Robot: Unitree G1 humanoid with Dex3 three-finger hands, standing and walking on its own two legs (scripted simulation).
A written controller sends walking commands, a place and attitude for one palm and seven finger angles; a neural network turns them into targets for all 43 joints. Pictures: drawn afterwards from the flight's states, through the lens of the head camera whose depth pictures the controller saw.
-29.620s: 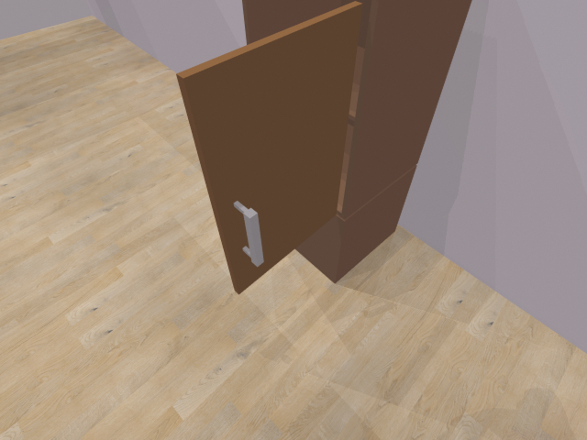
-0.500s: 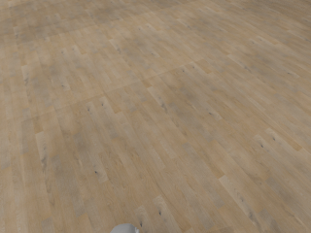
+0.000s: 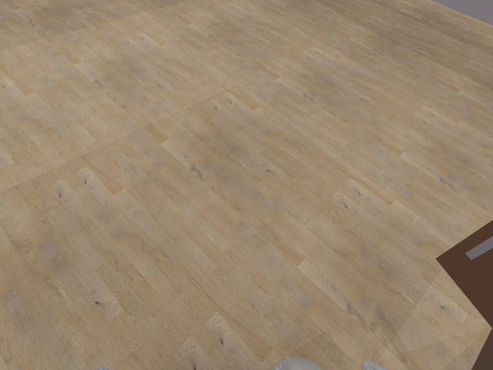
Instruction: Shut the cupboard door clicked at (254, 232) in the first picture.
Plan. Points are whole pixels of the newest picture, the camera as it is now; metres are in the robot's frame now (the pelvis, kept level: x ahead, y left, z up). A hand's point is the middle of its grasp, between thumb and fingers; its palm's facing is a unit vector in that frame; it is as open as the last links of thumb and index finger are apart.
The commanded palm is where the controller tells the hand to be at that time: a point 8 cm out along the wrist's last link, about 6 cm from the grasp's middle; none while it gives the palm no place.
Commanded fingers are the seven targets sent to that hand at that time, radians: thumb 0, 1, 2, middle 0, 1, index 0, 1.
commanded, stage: turn to face it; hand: left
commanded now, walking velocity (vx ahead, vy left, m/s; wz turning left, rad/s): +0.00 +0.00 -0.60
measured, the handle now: out of the picture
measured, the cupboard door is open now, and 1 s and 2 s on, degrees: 71 71 71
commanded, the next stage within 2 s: take the last steps up to it in 1.72 s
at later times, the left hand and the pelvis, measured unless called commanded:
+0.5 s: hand (187, 368) +0.14 +0.11 -0.15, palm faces -0.27 -0.93 -0.25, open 7.4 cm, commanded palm none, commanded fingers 0.00 0.90 0.90 -0.20 -0.30 -0.20 -0.30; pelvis +0.00 -0.06 +0.00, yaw -17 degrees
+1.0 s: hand (206, 318) +0.23 +0.09 -0.16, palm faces -0.53 -0.81 -0.24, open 7.4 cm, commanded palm none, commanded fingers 0.00 0.90 0.90 -0.20 -0.30 -0.20 -0.30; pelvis +0.03 -0.04 -0.01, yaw -35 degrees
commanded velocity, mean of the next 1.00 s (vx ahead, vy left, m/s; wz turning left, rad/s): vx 0.00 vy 0.00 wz -0.60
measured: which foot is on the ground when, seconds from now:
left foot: down 0.00-0.22, up 0.24-0.68, down 0.70-1.00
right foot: up 0.00-0.20, down 0.22-0.70, up 0.72-1.00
